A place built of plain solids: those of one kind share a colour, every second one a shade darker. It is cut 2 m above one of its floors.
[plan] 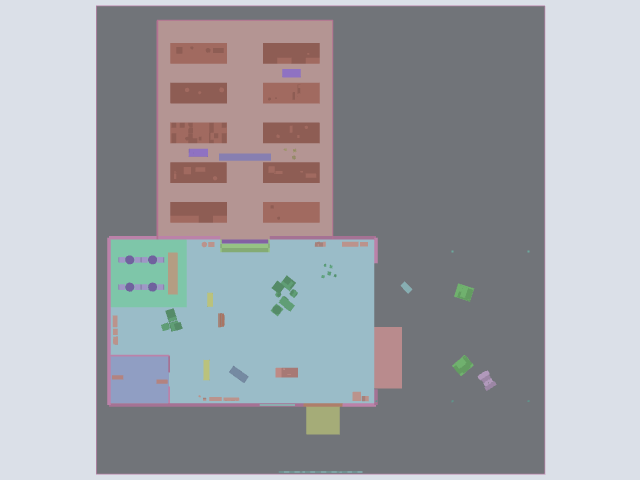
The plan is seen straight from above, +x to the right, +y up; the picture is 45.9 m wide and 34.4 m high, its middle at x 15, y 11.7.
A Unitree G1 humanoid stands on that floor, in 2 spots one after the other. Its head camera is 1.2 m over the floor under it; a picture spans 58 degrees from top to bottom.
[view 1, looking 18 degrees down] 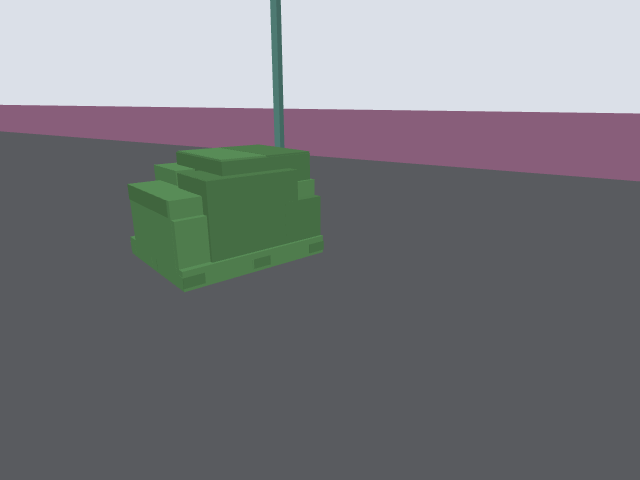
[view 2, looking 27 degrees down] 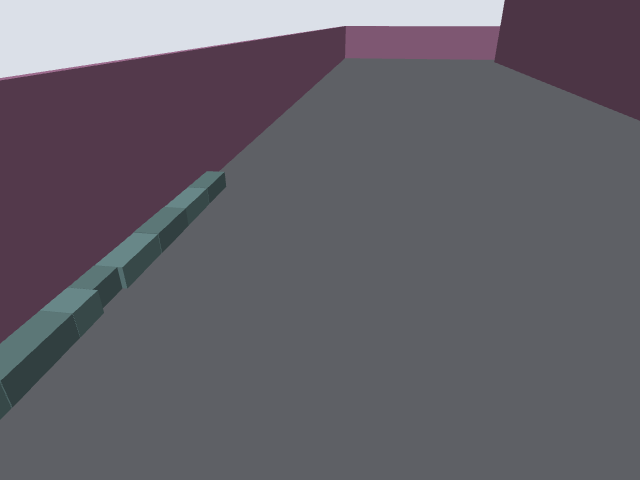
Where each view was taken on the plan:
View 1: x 22.88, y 5.51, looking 32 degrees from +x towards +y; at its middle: pallet_sacks_yard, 3.52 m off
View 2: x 15.21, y -3.64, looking -172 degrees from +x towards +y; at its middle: ground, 2.64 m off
